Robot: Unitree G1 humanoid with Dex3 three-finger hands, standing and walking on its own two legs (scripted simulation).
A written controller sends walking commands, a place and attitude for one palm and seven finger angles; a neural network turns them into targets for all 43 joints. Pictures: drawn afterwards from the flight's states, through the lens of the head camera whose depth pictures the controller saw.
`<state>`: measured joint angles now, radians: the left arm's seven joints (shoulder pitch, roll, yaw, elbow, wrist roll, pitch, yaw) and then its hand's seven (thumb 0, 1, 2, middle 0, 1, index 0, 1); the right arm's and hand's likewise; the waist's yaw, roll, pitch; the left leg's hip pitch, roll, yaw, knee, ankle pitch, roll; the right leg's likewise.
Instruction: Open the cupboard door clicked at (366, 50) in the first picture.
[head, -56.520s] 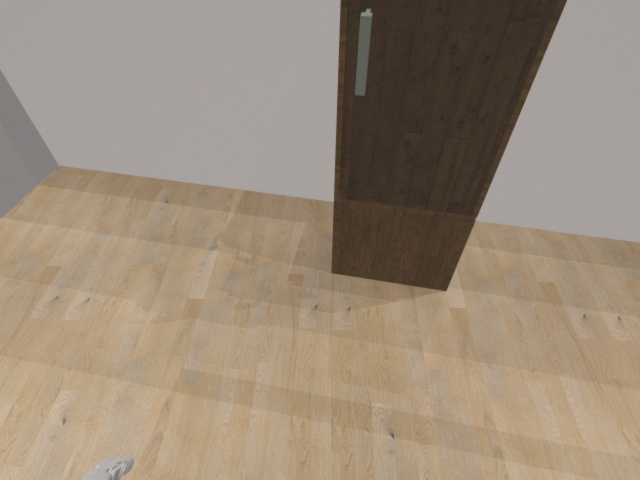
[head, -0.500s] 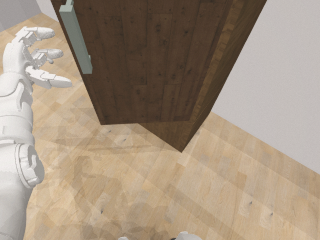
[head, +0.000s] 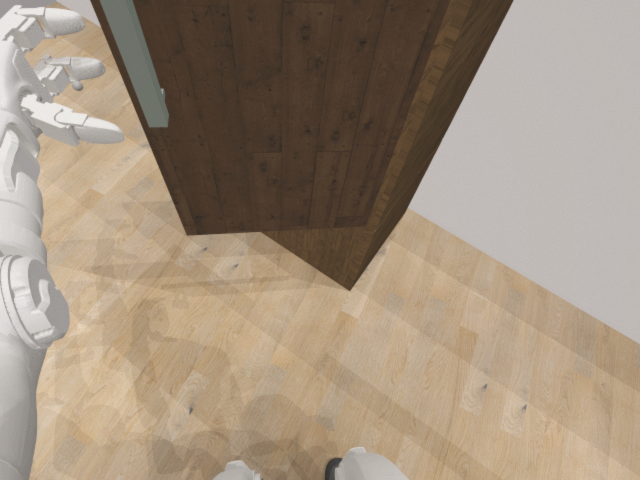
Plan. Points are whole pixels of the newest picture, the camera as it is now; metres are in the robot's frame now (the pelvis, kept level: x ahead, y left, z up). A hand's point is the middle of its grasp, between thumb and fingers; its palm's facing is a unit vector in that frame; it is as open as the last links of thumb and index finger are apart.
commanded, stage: move the hooked fingers beside the handle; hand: left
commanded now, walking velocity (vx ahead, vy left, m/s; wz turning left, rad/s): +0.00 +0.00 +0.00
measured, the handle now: (141, 53) +0.60 +0.15 +0.15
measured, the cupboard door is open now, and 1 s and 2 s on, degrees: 41 41 41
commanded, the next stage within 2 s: slide the fingers in behind the handle in 1.34 s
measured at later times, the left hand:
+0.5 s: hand (72, 88) +0.54 +0.22 +0.15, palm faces +0.00 -1.00 +0.01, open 14.0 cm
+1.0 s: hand (74, 91) +0.53 +0.22 +0.15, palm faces +0.01 -1.00 +0.00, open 14.0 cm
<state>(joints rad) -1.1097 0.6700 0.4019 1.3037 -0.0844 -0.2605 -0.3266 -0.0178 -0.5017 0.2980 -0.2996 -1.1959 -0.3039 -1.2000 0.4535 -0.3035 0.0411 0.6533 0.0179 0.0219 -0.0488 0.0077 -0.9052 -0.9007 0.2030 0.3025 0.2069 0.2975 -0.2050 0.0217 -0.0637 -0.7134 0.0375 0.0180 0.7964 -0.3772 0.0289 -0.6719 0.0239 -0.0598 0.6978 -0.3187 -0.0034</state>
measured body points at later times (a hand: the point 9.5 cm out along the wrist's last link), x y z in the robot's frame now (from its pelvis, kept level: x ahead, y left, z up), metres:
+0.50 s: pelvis +0.03 +0.00 +0.00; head +0.12 +0.01 +0.44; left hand +0.53 +0.27 +0.15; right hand -0.01 -0.26 -0.10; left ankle +0.00 +0.10 -0.71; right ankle +0.00 -0.12 -0.71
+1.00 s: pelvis +0.00 +0.00 +0.00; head +0.11 +0.02 +0.43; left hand +0.53 +0.27 +0.15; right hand -0.01 -0.28 -0.10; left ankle +0.00 +0.10 -0.71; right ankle +0.00 -0.12 -0.71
